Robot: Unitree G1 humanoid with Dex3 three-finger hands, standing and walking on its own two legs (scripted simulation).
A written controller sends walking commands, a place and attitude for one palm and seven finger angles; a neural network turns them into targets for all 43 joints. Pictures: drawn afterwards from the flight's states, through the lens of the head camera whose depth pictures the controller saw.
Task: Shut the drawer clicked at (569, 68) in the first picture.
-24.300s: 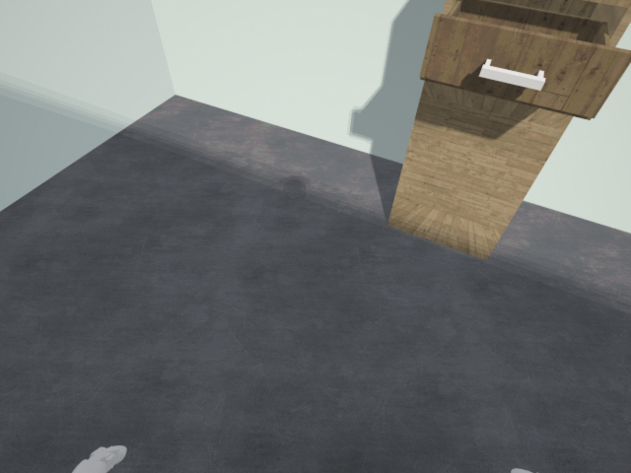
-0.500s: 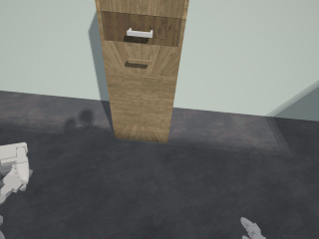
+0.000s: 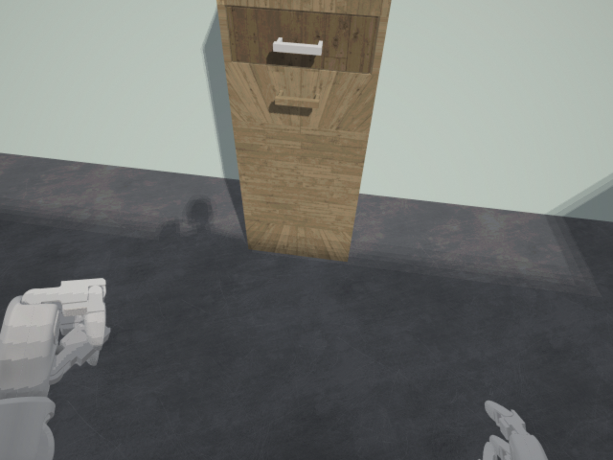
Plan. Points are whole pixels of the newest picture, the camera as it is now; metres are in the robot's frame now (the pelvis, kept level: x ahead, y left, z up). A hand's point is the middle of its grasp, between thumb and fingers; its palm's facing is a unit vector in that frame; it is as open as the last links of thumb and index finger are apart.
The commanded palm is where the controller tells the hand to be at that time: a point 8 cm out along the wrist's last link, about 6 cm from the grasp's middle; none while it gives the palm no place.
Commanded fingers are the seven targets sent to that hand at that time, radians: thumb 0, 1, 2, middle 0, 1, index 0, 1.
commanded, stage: let the arm hang, fingers relaxed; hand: left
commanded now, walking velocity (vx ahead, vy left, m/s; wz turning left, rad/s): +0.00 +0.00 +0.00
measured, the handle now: (298, 45) +1.05 +0.06 +0.12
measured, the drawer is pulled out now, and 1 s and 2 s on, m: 0.00 0.00 0.00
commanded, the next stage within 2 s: look to check the result in 1.04 s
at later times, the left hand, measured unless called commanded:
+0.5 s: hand out of the picture -0.04 +0.19 -0.16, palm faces +0.05 -0.96 -0.26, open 5.1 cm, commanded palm none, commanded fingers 0.00 0.90 0.90 -0.24 -0.34 -0.24 -0.34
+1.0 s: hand out of the picture -0.01 +0.15 -0.16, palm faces +0.04 -0.98 -0.19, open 7.3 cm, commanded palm none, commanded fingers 0.00 0.90 0.90 -0.20 -0.30 -0.20 -0.30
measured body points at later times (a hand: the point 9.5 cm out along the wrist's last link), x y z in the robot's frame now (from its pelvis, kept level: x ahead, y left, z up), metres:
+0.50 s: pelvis -0.03 -0.01 +0.01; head -0.01 -0.01 +0.46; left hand -0.04 +0.24 -0.14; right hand -0.05 -0.25 -0.14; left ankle +0.01 +0.10 -0.73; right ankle +0.02 -0.13 -0.72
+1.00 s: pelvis -0.01 -0.02 +0.02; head +0.00 -0.02 +0.47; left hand -0.01 +0.20 -0.14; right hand -0.02 -0.23 -0.15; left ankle +0.01 +0.10 -0.73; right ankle +0.02 -0.13 -0.73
